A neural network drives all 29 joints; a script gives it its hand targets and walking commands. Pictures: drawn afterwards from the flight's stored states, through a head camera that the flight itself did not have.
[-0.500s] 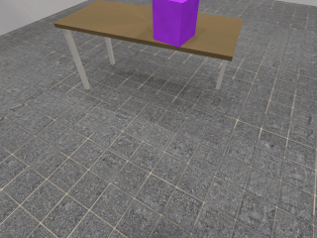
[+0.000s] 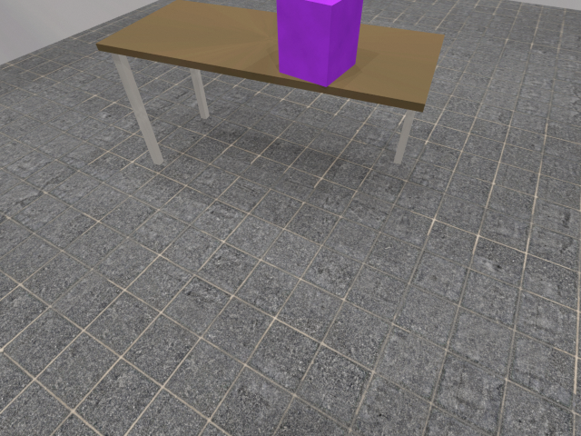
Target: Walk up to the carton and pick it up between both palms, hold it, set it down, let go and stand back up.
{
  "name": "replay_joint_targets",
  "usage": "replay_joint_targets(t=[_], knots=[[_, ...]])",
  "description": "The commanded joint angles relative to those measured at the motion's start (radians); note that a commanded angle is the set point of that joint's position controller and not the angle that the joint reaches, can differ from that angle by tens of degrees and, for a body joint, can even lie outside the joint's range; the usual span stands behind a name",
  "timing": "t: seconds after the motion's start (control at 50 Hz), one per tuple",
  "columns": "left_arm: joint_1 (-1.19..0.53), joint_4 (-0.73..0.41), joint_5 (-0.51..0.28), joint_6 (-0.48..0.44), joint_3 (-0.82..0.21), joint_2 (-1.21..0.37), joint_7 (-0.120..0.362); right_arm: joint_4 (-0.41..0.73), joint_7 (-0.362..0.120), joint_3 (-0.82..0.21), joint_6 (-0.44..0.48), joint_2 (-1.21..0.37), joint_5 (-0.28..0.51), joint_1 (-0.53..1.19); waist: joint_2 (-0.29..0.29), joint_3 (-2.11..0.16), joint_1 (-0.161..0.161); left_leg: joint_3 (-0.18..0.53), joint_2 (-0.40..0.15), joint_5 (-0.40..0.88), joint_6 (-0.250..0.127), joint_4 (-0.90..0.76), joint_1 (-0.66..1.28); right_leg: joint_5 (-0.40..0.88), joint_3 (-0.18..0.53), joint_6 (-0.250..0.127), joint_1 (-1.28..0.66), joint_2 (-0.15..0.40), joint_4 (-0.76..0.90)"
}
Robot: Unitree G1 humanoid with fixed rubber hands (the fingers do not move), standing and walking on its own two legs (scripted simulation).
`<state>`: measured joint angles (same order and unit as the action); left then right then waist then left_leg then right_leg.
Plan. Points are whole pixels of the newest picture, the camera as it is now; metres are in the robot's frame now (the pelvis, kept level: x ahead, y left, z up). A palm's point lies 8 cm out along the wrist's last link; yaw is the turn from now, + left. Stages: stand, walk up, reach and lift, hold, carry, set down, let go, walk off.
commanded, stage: stand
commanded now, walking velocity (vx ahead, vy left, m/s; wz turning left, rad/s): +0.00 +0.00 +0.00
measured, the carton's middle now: (319, 32) +1.33 -0.06 +0.00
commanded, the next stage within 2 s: walk up in 0.46 s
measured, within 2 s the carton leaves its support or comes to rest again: neither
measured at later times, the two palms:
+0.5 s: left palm out of the picture +0.08 +0.30 -0.12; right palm out of the picture +0.08 -0.30 -0.12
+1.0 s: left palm (106, 418) +0.17 +0.29 -0.09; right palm out of the picture +0.06 -0.39 -0.15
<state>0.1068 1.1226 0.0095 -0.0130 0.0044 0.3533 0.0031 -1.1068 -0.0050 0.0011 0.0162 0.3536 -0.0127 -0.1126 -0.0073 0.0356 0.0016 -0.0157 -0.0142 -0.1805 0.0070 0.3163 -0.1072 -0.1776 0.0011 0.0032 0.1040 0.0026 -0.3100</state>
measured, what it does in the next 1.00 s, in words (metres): steps on the spot: right foot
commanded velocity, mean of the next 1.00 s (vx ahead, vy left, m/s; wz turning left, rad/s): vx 0.00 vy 0.00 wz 0.00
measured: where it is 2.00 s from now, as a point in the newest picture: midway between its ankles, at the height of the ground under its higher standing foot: (308, 369)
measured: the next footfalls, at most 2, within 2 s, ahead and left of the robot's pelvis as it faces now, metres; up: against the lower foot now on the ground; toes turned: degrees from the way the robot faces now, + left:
right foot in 0.96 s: +0.15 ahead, -0.18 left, +0.00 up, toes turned -12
left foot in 1.44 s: +0.44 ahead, +0.08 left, +0.00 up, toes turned -8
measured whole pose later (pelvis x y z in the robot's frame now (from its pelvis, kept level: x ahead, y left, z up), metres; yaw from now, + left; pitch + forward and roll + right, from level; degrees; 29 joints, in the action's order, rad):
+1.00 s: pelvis +0.07 -0.05 -0.03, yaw -8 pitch -4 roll +0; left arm 0.27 0.96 0.01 -0.07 0.10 0.46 0.05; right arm -0.98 -0.07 0.09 -0.02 0.46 -0.05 -0.27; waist -0.09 0.07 -0.02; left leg -0.08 -0.13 -0.52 -0.03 0.69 -0.09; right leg -0.22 -0.08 -0.01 0.32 0.03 -0.65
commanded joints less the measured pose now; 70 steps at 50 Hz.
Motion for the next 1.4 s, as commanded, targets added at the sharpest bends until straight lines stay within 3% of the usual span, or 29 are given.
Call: replay_joint_targets(t=[0.0, 0.62, 0.64, 0.66, 0.68, 0.7, 0.72, 0.74, 0.76, 0.8, 0.86, 0.88, 0.9, 0.92, 0.94, 0.96, 0.98, 1.0, 1.02, 1.04, 1.06, 1.08, 1.12, 1.18, 1.24, 1.3, 1.36, 1.38], knots=[[-0.043, -0.057, -0.001, -0.021, 0.040, 0.197, -0.013, 0.059, 0.013, 0.039, 0.022, 0.197, 0.001, 0.039, 0.002, -0.064, 0.000, 0.085, -0.123, 0.132, -0.031, -0.042, 0.012, 0.141, 0.084, -0.033, -0.010, 0.131, 0.039], [-0.042, -0.057, -0.001, -0.019, 0.041, 0.198, -0.013, 0.059, 0.014, 0.041, 0.022, 0.201, 0.000, 0.031, 0.003, -0.063, -0.001, 0.083, -0.126, 0.144, -0.030, -0.050, 0.021, 0.154, 0.084, -0.033, -0.019, 0.133, 0.048], [0.059, -0.136, 0.007, -0.034, 0.091, 0.304, 0.009, 0.135, -0.014, 0.110, 0.034, 0.307, -0.039, -0.002, -0.059, -0.116, -0.014, 0.037, -0.075, -0.367, -0.071, 0.078, 0.093, -0.302, 0.111, -0.081, 0.074, 0.086, -0.041], [0.059, -0.134, 0.016, -0.037, 0.093, 0.308, 0.014, 0.125, -0.023, 0.117, 0.034, 0.315, -0.043, -0.024, -0.061, -0.044, -0.016, 0.086, -0.094, -0.544, -0.099, 0.078, 0.075, -0.462, 0.140, -0.085, 0.229, 0.102, -0.069], [0.019, -0.147, 0.020, -0.037, 0.093, 0.292, 0.018, 0.120, -0.029, 0.123, 0.029, 0.305, -0.044, -0.046, -0.064, 0.029, -0.042, 0.109, -0.104, -0.606, -0.116, 0.033, 0.119, -0.471, 0.106, -0.058, 0.389, 0.079, -0.088], [-0.045, -0.180, 0.019, -0.041, 0.089, 0.257, 0.024, 0.118, -0.032, 0.128, 0.028, 0.299, -0.038, -0.104, -0.081, 0.061, -0.084, 0.178, -0.149, -0.636, -0.150, -0.036, 0.193, -0.426, 0.042, -0.028, 0.522, 0.026, -0.178], [-0.091, -0.211, 0.016, -0.046, 0.082, 0.222, 0.026, 0.123, -0.031, 0.139, 0.030, 0.313, -0.037, -0.137, -0.192, 0.100, -0.120, 0.316, -0.293, -0.602, -0.212, -0.132, 0.184, -0.310, -0.021, -0.034, 0.599, -0.003, -0.409], [-0.098, -0.243, 0.024, -0.053, 0.080, 0.219, 0.024, 0.144, -0.028, 0.147, 0.038, 0.325, -0.046, -0.128, -0.164, 0.122, -0.122, 0.392, -0.401, -0.506, -0.264, -0.174, 0.155, -0.327, 0.015, -0.030, 0.638, 0.056, -0.492], [-0.066, -0.249, 0.022, -0.060, 0.088, 0.243, 0.028, 0.165, -0.029, 0.151, 0.044, 0.332, -0.045, -0.102, -0.109, 0.107, -0.101, 0.395, -0.420, -0.417, -0.279, -0.165, 0.170, -0.315, 0.042, -0.030, 0.608, 0.086, -0.487], [-0.014, -0.237, 0.011, -0.065, 0.098, 0.263, 0.043, 0.192, -0.036, 0.145, 0.044, 0.297, -0.046, -0.096, -0.055, 0.027, -0.066, 0.256, -0.333, -0.341, -0.250, -0.128, 0.190, -0.297, 0.032, -0.020, 0.501, 0.085, -0.450], [0.104, -0.227, -0.005, -0.053, 0.119, 0.247, 0.064, 0.263, -0.056, 0.141, 0.039, 0.319, -0.028, 0.038, -0.172, 0.011, 0.013, 0.072, -0.246, -0.381, -0.179, -0.093, -0.036, -0.158, -0.044, -0.019, 0.240, 0.073, -0.357], [0.160, -0.210, -0.007, -0.054, 0.124, 0.245, 0.062, 0.277, -0.060, 0.137, 0.033, 0.311, -0.023, 0.062, -0.163, 0.002, 0.044, 0.010, -0.212, -0.392, -0.163, -0.023, -0.106, -0.075, -0.071, -0.019, 0.130, 0.061, -0.310], [0.232, -0.185, -0.009, -0.056, 0.130, 0.246, 0.055, 0.290, -0.061, 0.134, 0.025, 0.301, -0.023, 0.078, -0.131, -0.015, 0.075, -0.043, -0.183, -0.427, -0.147, 0.066, -0.187, 0.014, -0.105, -0.017, 0.003, 0.042, -0.258], [0.323, -0.156, -0.011, -0.059, 0.144, 0.271, 0.044, 0.297, -0.060, 0.124, 0.018, 0.270, -0.027, 0.070, -0.043, -0.042, 0.108, -0.074, -0.154, -0.451, -0.121, 0.200, -0.298, 0.026, -0.102, -0.017, -0.154, 0.025, -0.252], [0.420, -0.136, -0.012, -0.062, 0.163, 0.315, 0.029, 0.298, -0.058, 0.109, 0.013, 0.225, -0.032, 0.042, 0.114, -0.083, 0.153, -0.101, -0.108, -0.462, -0.099, 0.412, -0.435, -0.055, -0.051, -0.026, -0.309, 0.022, -0.243], [0.480, -0.148, 0.000, -0.066, 0.183, 0.378, 0.010, 0.309, -0.060, 0.089, 0.008, 0.179, -0.031, 0.017, 0.308, -0.045, 0.179, -0.101, -0.019, -0.461, -0.069, 0.692, -0.577, -0.327, 0.229, -0.068, -0.307, 0.158, -0.057], [0.403, -0.200, 0.007, -0.077, 0.188, 0.439, 0.000, 0.312, -0.062, 0.091, -0.004, 0.195, -0.018, -0.035, 0.256, -0.012, 0.111, 0.050, 0.017, -0.387, -0.035, 0.836, -0.595, -0.611, 0.676, -0.159, -0.143, 0.392, 0.163], [0.296, -0.240, -0.007, -0.074, 0.180, 0.459, -0.001, 0.302, -0.061, 0.116, -0.014, 0.290, -0.016, -0.012, 0.155, 0.089, 0.080, 0.121, -0.047, -0.393, -0.040, 0.848, -0.560, -0.804, 0.776, -0.243, 0.027, 0.456, 0.230], [0.249, -0.251, -0.009, -0.082, 0.173, 0.450, -0.003, 0.288, -0.064, 0.121, -0.009, 0.317, -0.009, 0.015, 0.115, 0.167, 0.063, 0.143, -0.084, -0.353, -0.044, 0.850, -0.568, -0.754, 0.753, -0.272, 0.081, 0.451, 0.230], [0.226, -0.249, -0.012, -0.093, 0.162, 0.397, -0.007, 0.271, -0.066, 0.125, -0.004, 0.315, -0.003, 0.008, 0.040, 0.185, 0.041, 0.158, -0.097, -0.265, -0.046, 0.851, -0.565, -0.555, 0.593, -0.242, 0.070, 0.394, 0.177], [0.218, -0.259, -0.014, -0.101, 0.158, 0.361, -0.013, 0.259, -0.067, 0.126, -0.002, 0.298, 0.001, -0.058, 0.031, 0.147, 0.017, 0.154, -0.098, -0.206, -0.046, 0.822, -0.532, -0.351, 0.439, -0.199, 0.034, 0.331, 0.121], [0.224, -0.259, -0.019, -0.106, 0.153, 0.347, -0.016, 0.248, -0.070, 0.126, -0.005, 0.284, 0.003, -0.111, 0.062, 0.118, -0.004, 0.147, -0.109, -0.154, -0.039, 0.784, -0.492, -0.203, 0.326, -0.162, 0.033, 0.279, 0.093], [0.240, -0.256, -0.018, -0.114, 0.146, 0.335, -0.018, 0.253, -0.083, 0.129, -0.016, 0.262, -0.003, -0.136, 0.066, 0.089, -0.020, 0.118, -0.106, -0.069, -0.016, 0.745, -0.425, -0.047, 0.205, -0.150, 0.080, 0.219, 0.082], [0.261, -0.283, -0.013, -0.123, 0.144, 0.335, -0.018, 0.313, -0.097, 0.129, -0.027, 0.238, -0.009, -0.069, 0.072, 0.083, -0.002, 0.072, -0.099, 0.002, 0.012, 0.641, -0.471, 0.070, 0.126, -0.170, 0.051, 0.194, 0.071], [0.300, -0.291, -0.008, -0.123, 0.146, 0.347, -0.018, 0.370, -0.106, 0.125, -0.026, 0.223, -0.013, 0.023, 0.083, 0.085, 0.028, 0.044, -0.100, 0.022, 0.012, 0.503, -0.486, 0.208, 0.086, -0.172, 0.021, 0.189, 0.033], [0.315, -0.301, -0.006, -0.117, 0.142, 0.350, -0.025, 0.407, -0.115, 0.119, -0.016, 0.209, -0.013, 0.079, 0.098, 0.059, 0.037, 0.017, -0.099, 0.080, -0.024, 0.371, -0.413, 0.350, 0.045, -0.154, 0.004, 0.186, -0.024], [0.313, -0.318, -0.002, -0.110, 0.138, 0.361, -0.035, 0.418, -0.121, 0.123, -0.009, 0.215, -0.013, 0.085, 0.091, 0.003, 0.033, 0.020, -0.097, 0.090, -0.059, 0.297, -0.281, 0.346, 0.061, -0.153, -0.009, 0.222, -0.064], [0.304, -0.327, 0.001, -0.107, 0.135, 0.364, -0.039, 0.405, -0.120, 0.130, -0.007, 0.230, -0.016, 0.038, 0.078, -0.034, 0.013, 0.030, -0.092, 0.049, -0.075, 0.292, -0.220, 0.336, 0.070, -0.149, -0.022, 0.229, -0.115]])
